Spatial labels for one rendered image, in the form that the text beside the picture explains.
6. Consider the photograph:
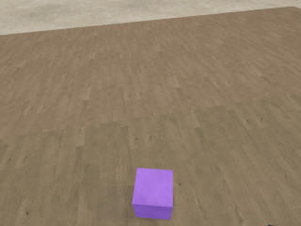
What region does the carton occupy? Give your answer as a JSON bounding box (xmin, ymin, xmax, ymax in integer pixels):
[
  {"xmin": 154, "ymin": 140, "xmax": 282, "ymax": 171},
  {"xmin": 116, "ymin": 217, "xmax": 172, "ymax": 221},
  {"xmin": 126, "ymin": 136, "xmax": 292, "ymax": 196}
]
[{"xmin": 132, "ymin": 168, "xmax": 173, "ymax": 220}]

